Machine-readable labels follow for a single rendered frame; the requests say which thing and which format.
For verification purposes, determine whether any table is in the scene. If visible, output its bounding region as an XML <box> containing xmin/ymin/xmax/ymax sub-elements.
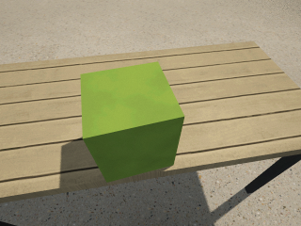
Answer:
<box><xmin>0</xmin><ymin>41</ymin><xmax>301</xmax><ymax>226</ymax></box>

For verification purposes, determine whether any carton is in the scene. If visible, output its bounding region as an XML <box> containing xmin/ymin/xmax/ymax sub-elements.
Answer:
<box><xmin>80</xmin><ymin>61</ymin><xmax>185</xmax><ymax>183</ymax></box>

